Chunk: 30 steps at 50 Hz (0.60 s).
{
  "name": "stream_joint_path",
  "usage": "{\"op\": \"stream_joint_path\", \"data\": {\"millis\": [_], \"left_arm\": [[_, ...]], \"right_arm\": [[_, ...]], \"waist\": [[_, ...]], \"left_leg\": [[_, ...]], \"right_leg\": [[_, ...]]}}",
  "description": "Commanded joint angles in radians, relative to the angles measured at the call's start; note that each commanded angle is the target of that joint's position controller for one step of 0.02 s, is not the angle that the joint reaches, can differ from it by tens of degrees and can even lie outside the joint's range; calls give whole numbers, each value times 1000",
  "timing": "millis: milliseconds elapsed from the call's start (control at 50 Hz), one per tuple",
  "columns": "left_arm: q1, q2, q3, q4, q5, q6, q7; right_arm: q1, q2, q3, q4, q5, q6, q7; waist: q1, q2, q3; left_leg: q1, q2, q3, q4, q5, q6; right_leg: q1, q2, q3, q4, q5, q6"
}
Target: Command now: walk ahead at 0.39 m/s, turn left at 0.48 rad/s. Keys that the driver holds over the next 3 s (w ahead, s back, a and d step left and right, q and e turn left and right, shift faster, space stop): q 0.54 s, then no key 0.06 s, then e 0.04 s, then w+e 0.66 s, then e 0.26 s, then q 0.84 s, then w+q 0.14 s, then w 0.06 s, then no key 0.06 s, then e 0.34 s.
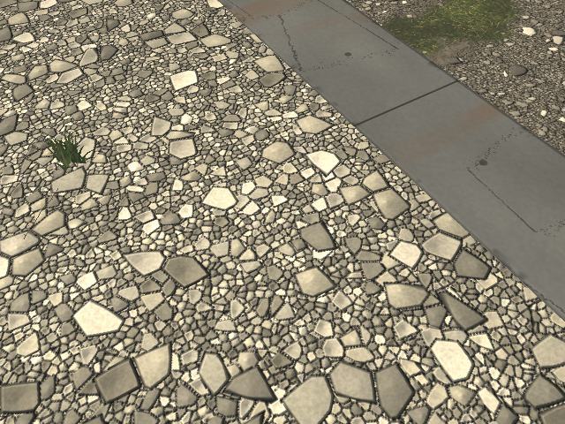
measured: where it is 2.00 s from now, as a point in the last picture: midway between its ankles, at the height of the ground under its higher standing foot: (281, 384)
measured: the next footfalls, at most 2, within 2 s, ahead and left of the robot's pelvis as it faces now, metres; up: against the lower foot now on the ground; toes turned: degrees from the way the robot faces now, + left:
left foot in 0.24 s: +0.27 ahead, +0.13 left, +0.00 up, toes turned +9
right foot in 0.70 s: +0.31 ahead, -0.08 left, +0.00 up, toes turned +25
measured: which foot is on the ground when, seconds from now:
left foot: up 0.00-0.22, down 0.24-0.72, up 0.74-1.00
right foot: down 0.00-0.24, up 0.26-0.68, down 0.70-1.00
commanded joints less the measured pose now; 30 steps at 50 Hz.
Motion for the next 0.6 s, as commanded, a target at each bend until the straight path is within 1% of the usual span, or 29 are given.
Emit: {"op": "stream_joint_path", "data": {"millis": [20, 60, 80, 100, 140, 180, 200, 220, 240, 260, 280, 300, 320, 340, 360, 380, 400, 420, 440, 460, 500, 520, 560, 600], "left_arm": [[-41, 124, 34, -37, -1, -17, 9], [-75, 153, 40, -28, -4, -8, 20], [-80, 167, 42, -21, -7, -2, 26], [-69, 181, 45, -11, -10, 3, 31], [-51, 209, 52, 7, -24, 10, 37], [-63, 235, 61, 9, -40, 18, 43], [-69, 245, 65, 7, -47, 25, 45], [-74, 236, 62, 1, -51, 31, 46], [-46, 204, 49, -6, -42, 29, 42], [60, 65, 7, -31, 34, 28, 26], [137, 128, -2, -35, 16, 22, 11], [23, 223, 22, -34, -15, 27, 7], [-47, 218, 19, -61, -22, 34, 13], [-61, 199, 16, -51, -10, 45, 27], [-63, 204, 18, -55, -4, 57, 36], [-51, 206, 20, -51, -2, 67, 37], [-34, 189, 17, -43, 2, 71, 39], [-28, 172, 12, -37, 6, 74, 42], [-38, 160, 9, -38, 10, 75, 46], [-53, 152, 6, -42, 11, 78, 49], [-84, 144, 4, -49, 7, 87, 50], [-101, 141, 4, -54, 5, 90, 49], [-123, 138, 4, -60, 1, 90, 45], [-135, 137, 2, -65, -2, 83, 39]], "right_arm": [[-76, -17, -1, -104, -13, -6, 10], [-119, 1, 10, -127, -22, -10, 21], [-153, 10, 15, -137, -25, -13, 29], [-181, 11, 17, -147, -25, -14, 39], [-204, -13, 7, -166, -21, -10, 58], [-177, -59, -13, -173, -24, -3, 67], [-125, -88, -28, -165, -26, 0, 68], [-25, -128, -51, -142, -26, 2, 62], [68, -174, -72, -128, -27, 8, 42], [40, -260, -75, -150, -28, 17, 14], [8, -273, -65, -210, -50, 5, 23], [-32, -203, -55, -223, -41, 5, 31], [-85, -170, -44, -215, -23, 4, 29], [-121, -144, -37, -214, -13, 8, 24], [-153, -139, -34, -217, -17, 13, 18], [-172, -142, -34, -220, -32, 18, 14], [-188, -143, -36, -219, -41, 18, 12], [-188, -147, -38, -216, -42, 19, 7], [-180, -153, -41, -210, -41, 20, 0], [-173, -159, -44, -206, -37, 24, -6], [-178, -164, -46, -206, -30, 39, -19], [-184, -162, -46, -208, -28, 46, -24], [-192, -155, -43, -209, -30, 56, -29], [-180, -143, -39, -204, -35, 63, -27]], "waist": [[1, -143, 83], [-1, -141, 86], [9, -142, 83], [20, -141, 72], [18, -143, 43], [-16, -149, 4], [-48, -148, -30], [-103, -120, -85], [-150, -51, -142], [-35, 254, -226], [-33, 226, -471], [-91, 38, -412], [-67, 0, -266], [-38, -60, -182], [-11, -37, -136], [12, -8, -117], [24, 10, -114], [26, 17, -121], [21, 17, -128], [15, 15, -138], [6, 25, -146], [1, 36, -137], [-8, 66, -117], [-26, 92, -113]], "left_leg": [[-207, 41, -14, -61, 76, -28], [-127, 35, 35, -226, 173, -39], [-72, 26, 62, -312, 230, -36], [-26, 14, 84, -375, 272, -30], [32, -3, 97, -446, 290, -4], [100, -41, 117, -485, 230, 37], [174, -71, 134, -507, 203, 63], [315, -106, 140, -567, 253, 96], [507, -87, 80, -631, 417, 138], [771, 168, -238, -515, 961, 245], [897, 363, -673, -632, 764, 463], [816, 294, -572, -708, 566, 407], [686, 237, -466, -733, 430, 345], [557, 189, -404, -753, 360, 299], [442, 159, -366, -773, 355, 284], [353, 133, -336, -792, 359, 272], [304, 118, -310, -794, 406, 270], [278, 106, -285, -790, 454, 270], [268, 98, -277, -785, 474, 270], [269, 93, -280, -781, 453, 269], [261, 77, -299, -785, 298, 252], [248, 64, -311, -791, 197, 240], [231, 51, -326, -799, 48, 222], [231, 57, -340, -785, 29, 217]], "right_leg": [[68, -263, 132, -161, 451, -151], [20, -236, 30, -145, 568, -134], [-4, -222, -11, -136, 590, -123], [-6, -221, -33, -123, 610, -115], [36, -243, -47, -81, 648, -99], [80, -260, -61, 23, 774, -80], [86, -256, -69, 120, 840, -68], [57, -227, -89, 279, 821, -45], [-68, -168, -101, 514, 618, 4], [-369, -42, -91, 877, -389, 62], [-510, 59, 133, 1132, -516, 87], [-546, 2, 195, 1127, -385, 73], [-578, -25, 173, 1054, -288, 65], [-561, -59, 172, 982, -232, 70], [-508, -71, 179, 918, -199, 73], [-441, -68, 172, 880, -182, 74], [-405, -58, 157, 836, -174, 81], [-384, -51, 149, 789, -169, 90], [-378, -43, 147, 746, -159, 99], [-380, -37, 150, 709, -145, 108], [-378, -30, 163, 646, -97, 118], [-374, -25, 168, 611, -73, 119], [-357, -22, 169, 544, -46, 117], [-317, -24, 158, 481, -52, 110]]}}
